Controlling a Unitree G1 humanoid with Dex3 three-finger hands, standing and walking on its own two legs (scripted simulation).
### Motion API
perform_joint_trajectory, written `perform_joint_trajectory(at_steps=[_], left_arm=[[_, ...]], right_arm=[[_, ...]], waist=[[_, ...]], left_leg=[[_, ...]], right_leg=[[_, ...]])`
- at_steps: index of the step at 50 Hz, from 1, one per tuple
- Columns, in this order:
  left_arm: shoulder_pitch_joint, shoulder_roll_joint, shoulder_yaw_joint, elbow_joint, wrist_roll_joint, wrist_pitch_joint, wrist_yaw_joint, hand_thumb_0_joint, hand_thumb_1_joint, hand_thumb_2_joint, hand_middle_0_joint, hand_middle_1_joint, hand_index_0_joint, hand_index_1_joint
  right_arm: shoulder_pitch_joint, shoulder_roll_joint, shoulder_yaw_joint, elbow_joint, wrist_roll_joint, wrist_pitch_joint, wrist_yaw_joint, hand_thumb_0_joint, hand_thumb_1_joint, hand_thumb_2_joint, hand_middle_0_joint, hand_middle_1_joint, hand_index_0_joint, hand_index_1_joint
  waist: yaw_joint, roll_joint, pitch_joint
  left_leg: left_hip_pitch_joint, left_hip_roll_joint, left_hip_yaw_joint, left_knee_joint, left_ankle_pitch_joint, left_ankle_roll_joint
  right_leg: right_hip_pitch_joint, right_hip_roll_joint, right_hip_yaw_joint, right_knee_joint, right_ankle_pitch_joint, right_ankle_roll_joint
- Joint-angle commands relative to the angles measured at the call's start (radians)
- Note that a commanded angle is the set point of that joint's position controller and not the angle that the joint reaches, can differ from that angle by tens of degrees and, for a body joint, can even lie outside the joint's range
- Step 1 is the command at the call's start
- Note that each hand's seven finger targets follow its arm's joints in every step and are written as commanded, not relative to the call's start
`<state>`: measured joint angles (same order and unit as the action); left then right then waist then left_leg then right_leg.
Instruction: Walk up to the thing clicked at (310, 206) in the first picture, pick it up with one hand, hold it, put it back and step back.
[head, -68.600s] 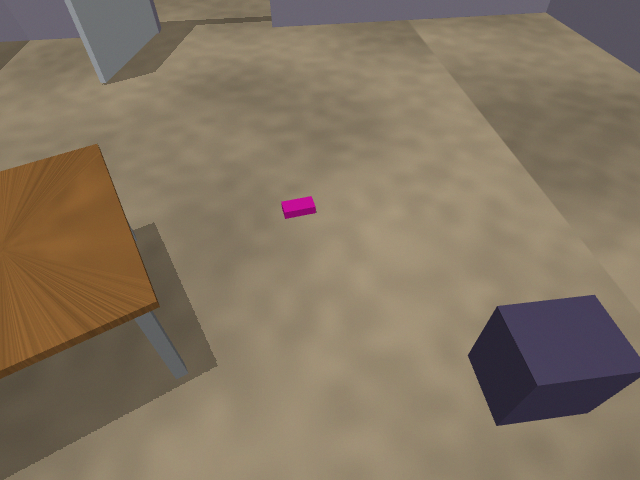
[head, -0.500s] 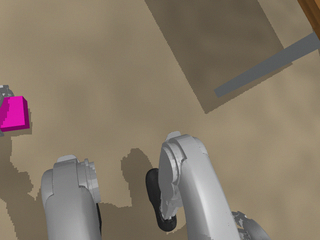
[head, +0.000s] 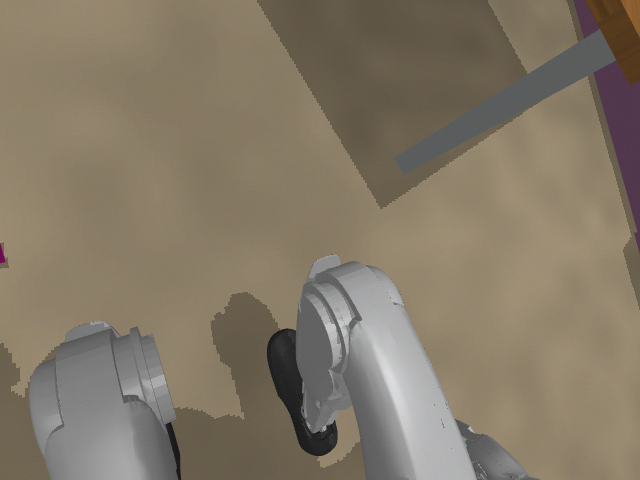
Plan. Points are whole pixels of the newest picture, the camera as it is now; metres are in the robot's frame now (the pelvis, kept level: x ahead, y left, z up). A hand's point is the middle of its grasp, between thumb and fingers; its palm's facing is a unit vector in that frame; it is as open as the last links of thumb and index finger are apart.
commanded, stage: rest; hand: left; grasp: from above
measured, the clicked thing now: out of the picture +0.43 +0.35 -0.25
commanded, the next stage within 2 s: open in 0.74 s
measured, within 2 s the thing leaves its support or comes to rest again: rests again in 1.02 s
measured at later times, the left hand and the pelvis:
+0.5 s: hand out of the picture +0.43 +0.33 -0.24, palm faces -0.45 -0.12 -0.89, open 10.3 cm; pelvis +0.00 +0.00 +0.00, yaw -2 degrees
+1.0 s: hand out of the picture +0.43 +0.33 -0.24, palm faces -0.46 -0.12 -0.88, open 10.3 cm; pelvis +0.00 +0.00 +0.00, yaw -3 degrees
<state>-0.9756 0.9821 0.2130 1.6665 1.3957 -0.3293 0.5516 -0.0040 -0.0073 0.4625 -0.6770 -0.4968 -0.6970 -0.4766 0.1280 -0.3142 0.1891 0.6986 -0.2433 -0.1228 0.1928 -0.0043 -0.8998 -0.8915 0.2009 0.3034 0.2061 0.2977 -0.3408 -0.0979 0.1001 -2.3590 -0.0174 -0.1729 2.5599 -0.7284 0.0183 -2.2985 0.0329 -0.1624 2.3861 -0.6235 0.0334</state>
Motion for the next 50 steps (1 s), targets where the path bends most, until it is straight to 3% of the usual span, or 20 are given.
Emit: perform_joint_trajectory(at_steps=[1, 3, 7, 9, 11, 15, 19, 21, 25, 30, 31, 32, 33, 34, 37, 41, 42, 45, 46, 50], left_arm=[[-0.284, 0.293, 0.008, -0.134, -0.015, -0.018, 0.052, 0.000, 0.760, 0.721, -1.057, -0.652, -1.080, -0.628], [-0.275, 0.287, -0.005, -0.142, -0.016, -0.021, 0.060, 0.000, 0.752, 0.721, -1.065, -0.628, -1.081, -0.610], [-0.252, 0.297, -0.007, -0.126, 0.003, -0.019, 0.083, 0.000, 0.798, 0.783, -1.098, -0.655, -1.110, -0.642], [-0.265, 0.280, -0.024, -0.108, 0.007, -0.014, 0.091, 0.000, 0.803, 0.796, -1.103, -0.667, -1.115, -0.654], [-0.250, 0.277, -0.023, -0.090, 0.000, -0.004, 0.102, 0.000, 0.797, 0.774, -1.101, -0.649, -1.113, -0.636], [-0.285, 0.252, -0.052, -0.079, -0.003, 0.012, 0.111, 0.000, 0.761, 0.742, -1.072, -0.634, -1.086, -0.620], [-0.273, 0.289, -0.023, -0.049, -0.003, 0.028, 0.124, 0.000, 0.772, 0.740, -1.084, -0.628, -1.097, -0.615], [-0.282, 0.282, -0.032, -0.060, -0.007, 0.032, 0.123, 0.000, 0.729, 0.717, -1.054, -0.624, -1.068, -0.610], [-0.273, 0.281, -0.036, -0.047, -0.020, 0.036, 0.112, 0.000, 0.712, 0.719, -1.040, -0.627, -1.053, -0.614], [-0.263, 0.323, -0.018, -0.050, -0.035, 0.026, 0.106, 0.000, 0.696, 0.722, -1.043, -0.619, -1.051, -0.611], [-0.264, 0.308, -0.035, -0.049, -0.038, 0.023, 0.101, 0.000, 0.707, 0.713, -1.052, -0.604, -1.059, -0.597], [-0.261, 0.325, -0.019, -0.053, -0.039, 0.020, 0.099, 0.000, 0.713, 0.721, -1.058, -0.610, -1.065, -0.603], [-0.265, 0.309, -0.037, -0.043, -0.046, 0.016, 0.095, 0.000, 0.715, 0.702, -1.050, -0.613, -1.062, -0.601], [-0.244, 0.325, -0.024, -0.033, -0.052, 0.010, 0.097, 0.000, 0.705, 0.731, -1.055, -0.607, -1.059, -0.603], [-0.241, 0.326, -0.041, -0.036, -0.047, 0.000, 0.096, 0.000, 0.705, 0.738, -1.058, -0.603, -1.060, -0.602], [-0.238, 0.310, -0.064, -0.025, -0.047, -0.007, 0.092, 0.000, 0.696, 0.716, -1.045, -0.599, -1.050, -0.595], [-0.226, 0.319, -0.056, -0.013, -0.053, -0.009, 0.097, 0.000, 0.685, 0.718, -1.041, -0.590, -1.043, -0.588], [-0.235, 0.307, -0.069, -0.016, -0.044, -0.009, 0.099, 0.000, 0.445, 0.653, -0.801, -0.596, -0.803, -0.589], [-0.247, 0.316, -0.069, -0.025, -0.050, -0.009, 0.102, 0.000, 0.365, 0.623, -0.721, -0.588, -0.723, -0.580], [-0.246, 0.308, -0.083, -0.037, -0.041, -0.009, 0.112, 0.000, 0.045, 0.619, -0.532, -0.617, -0.541, -0.608]], right_arm=[[0.185, -0.304, -0.076, 0.007, -0.010, -0.012, -0.012, 0.000, -0.895, -0.896, 0.201, 0.300, 0.201, 0.300], [0.173, -0.326, -0.090, 0.005, -0.011, -0.015, -0.013, 0.000, -0.897, -0.897, 0.201, 0.300, 0.200, 0.300], [0.170, -0.321, -0.071, 0.009, -0.018, -0.024, -0.003, 0.000, -0.895, -0.897, 0.201, 0.300, 0.200, 0.300], [0.166, -0.333, -0.072, -0.002, -0.023, -0.030, 0.001, 0.000, -0.896, -0.897, 0.201, 0.300, 0.200, 0.300], [0.157, -0.332, -0.071, 0.005, -0.021, -0.034, 0.006, 0.000, -0.897, -0.898, 0.201, 0.301, 0.200, 0.301], [0.136, -0.344, -0.065, -0.004, -0.020, -0.056, 0.021, 0.000, -0.897, -0.898, 0.201, 0.301, 0.200, 0.301], [0.146, -0.349, -0.053, -0.009, -0.022, -0.069, 0.035, 0.000, -0.899, -0.899, 0.201, 0.300, 0.200, 0.300], [0.138, -0.350, -0.055, -0.018, -0.021, -0.075, 0.038, 0.000, -0.901, -0.900, 0.200, 0.301, 0.200, 0.301], [0.148, -0.357, -0.047, -0.019, -0.021, -0.087, 0.044, 0.000, -0.903, -0.901, 0.200, 0.301, 0.200, 0.301], [0.162, -0.353, -0.027, -0.020, -0.022, -0.085, 0.044, 0.000, -0.906, -0.903, 0.200, 0.301, 0.200, 0.301], [0.148, -0.361, -0.032, -0.024, -0.019, -0.086, 0.042, 0.000, -0.904, -0.902, 0.200, 0.301, 0.200, 0.301], [0.163, -0.356, -0.022, -0.025, -0.021, -0.085, 0.042, 0.000, -0.905, -0.903, 0.200, 0.301, 0.200, 0.301], [0.148, -0.357, -0.023, -0.022, -0.019, -0.087, 0.041, 0.000, -0.903, -0.902, 0.200, 0.301, 0.200, 0.301], [0.153, -0.360, -0.019, -0.022, -0.020, -0.084, 0.039, 0.000, -0.903, -0.902, 0.200, 0.301, 0.200, 0.301], [0.141, -0.357, -0.010, -0.021, -0.014, -0.081, 0.035, 0.000, -0.904, -0.903, 0.200, 0.301, 0.200, 0.301], [0.146, -0.363, -0.005, -0.032, -0.018, -0.082, 0.034, 0.000, -0.904, -0.903, 0.200, 0.301, 0.200, 0.301], [0.139, -0.355, 0.005, -0.028, -0.017, -0.080, 0.032, 0.000, -0.902, -0.903, 0.200, 0.301, 0.200, 0.301], [0.149, -0.358, 0.005, -0.036, -0.022, -0.082, 0.033, 0.000, -0.893, -0.898, 0.201, 0.301, 0.201, 0.301], [0.129, -0.366, 0.002, -0.030, -0.018, -0.084, 0.032, 0.000, -0.894, -0.899, 0.201, 0.301, 0.201, 0.301], [0.114, -0.374, 0.002, -0.037, -0.018, -0.089, 0.030, 0.000, -0.891, -0.898, 0.201, 0.301, 0.201, 0.301]], waist=[[-0.020, 0.487, -0.658], [-0.018, 0.494, -0.652], [-0.019, 0.524, -0.644], [-0.037, 0.514, -0.628], [-0.026, 0.517, -0.620], [-0.044, 0.531, -0.604], [-0.048, 0.528, -0.589], [-0.048, 0.522, -0.589], [-0.063, 0.521, -0.600], [-0.062, 0.483, -0.614], [-0.059, 0.478, -0.608], [-0.070, 0.479, -0.604], [-0.068, 0.484, -0.588], [-0.061, 0.472, -0.588], [-0.057, 0.467, -0.589], [-0.071, 0.470, -0.583], [-0.060, 0.462, -0.586], [-0.073, 0.463, -0.558], [-0.064, 0.483, -0.546], [-0.066, 0.495, -0.552]], left_leg=[[0.501, 0.015, 0.067, -0.262, 0.221, -0.004], [0.502, 0.017, 0.064, -0.268, 0.208, -0.004], [0.533, 0.022, 0.050, -0.275, 0.250, -0.012], [0.525, 0.023, 0.042, -0.274, 0.238, -0.011], [0.519, 0.022, 0.039, -0.291, 0.223, -0.012], [0.546, 0.029, 0.016, -0.294, 0.239, -0.020], [0.537, 0.030, 0.014, -0.293, 0.242, -0.019], [0.520, 0.030, 0.021, -0.293, 0.218, -0.015], [0.541, 0.031, 0.024, -0.269, 0.260, -0.014], [0.488, 0.029, 0.041, -0.249, 0.255, -0.001], [0.486, 0.029, 0.041, -0.248, 0.245, -0.003], [0.494, 0.030, 0.039, -0.247, 0.257, -0.002], [0.484, 0.031, 0.035, -0.248, 0.228, -0.003], [0.481, 0.032, 0.026, -0.262, 0.235, -0.004], [0.473, 0.034, 0.023, -0.259, 0.226, -0.004], [0.487, 0.036, 0.021, -0.254, 0.239, -0.005], [0.478, 0.037, 0.014, -0.262, 0.243, -0.006], [0.484, 0.039, 0.014, -0.265, 0.227, -0.007], [0.482, 0.039, 0.007, -0.275, 0.203, -0.012], [0.502, 0.043, -0.002, -0.287, 0.203, -0.015]], right_leg=[[0.355, 0.042, -0.075, -0.187, 0.182, -0.064], [0.346, 0.044, -0.077, -0.191, 0.172, -0.063], [0.337, 0.044, -0.090, -0.166, 0.205, -0.060], [0.326, 0.045, -0.096, -0.163, 0.203, -0.060], [0.319, 0.047, -0.099, -0.160, 0.198, -0.058], [0.289, 0.042, -0.108, -0.142, 0.214, -0.054], [0.303, 0.039, -0.107, -0.138, 0.222, -0.052], [0.316, 0.043, -0.100, -0.150, 0.208, -0.055], [0.348, 0.040, -0.098, -0.150, 0.246, -0.048], [0.416, 0.049, -0.093, -0.177, 0.250, -0.050], [0.408, 0.050, -0.090, -0.177, 0.241, -0.052], [0.413, 0.048, -0.098, -0.177, 0.247, -0.049], [0.399, 0.047, -0.094, -0.177, 0.224, -0.051], [0.407, 0.049, -0.102, -0.182, 0.226, -0.050], [0.413, 0.055, -0.098, -0.181, 0.220, -0.053], [0.413, 0.056, -0.103, -0.181, 0.233, -0.050], [0.423, 0.059, -0.105, -0.183, 0.233, -0.052], [0.406, 0.057, -0.108, -0.181, 0.223, -0.049], [0.374, 0.056, -0.111, -0.172, 0.198, -0.053], [0.374, 0.059, -0.113, -0.176, 0.201, -0.054]])
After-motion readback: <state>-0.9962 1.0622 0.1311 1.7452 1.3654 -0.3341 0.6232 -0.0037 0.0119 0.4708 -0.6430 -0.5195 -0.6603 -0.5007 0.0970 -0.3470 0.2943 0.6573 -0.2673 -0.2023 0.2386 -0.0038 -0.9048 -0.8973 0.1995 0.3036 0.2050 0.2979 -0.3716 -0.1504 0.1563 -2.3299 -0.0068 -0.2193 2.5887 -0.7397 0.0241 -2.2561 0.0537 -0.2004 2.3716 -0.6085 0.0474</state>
